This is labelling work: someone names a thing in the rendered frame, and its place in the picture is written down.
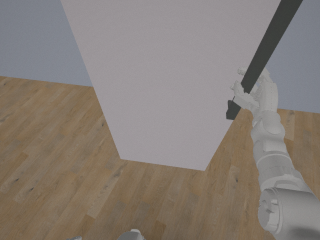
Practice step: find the robot right hand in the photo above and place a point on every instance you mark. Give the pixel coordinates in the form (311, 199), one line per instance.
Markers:
(262, 98)

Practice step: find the robot right forearm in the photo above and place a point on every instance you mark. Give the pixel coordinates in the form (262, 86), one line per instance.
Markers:
(271, 156)

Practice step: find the fridge door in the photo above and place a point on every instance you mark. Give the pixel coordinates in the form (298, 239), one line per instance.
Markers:
(162, 70)

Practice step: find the handle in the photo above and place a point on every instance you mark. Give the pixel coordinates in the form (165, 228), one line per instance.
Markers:
(277, 27)

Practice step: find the right robot upper arm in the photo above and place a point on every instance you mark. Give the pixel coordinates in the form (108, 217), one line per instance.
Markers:
(289, 214)

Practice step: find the left robot shin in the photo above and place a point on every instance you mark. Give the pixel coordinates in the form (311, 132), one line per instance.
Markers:
(135, 230)

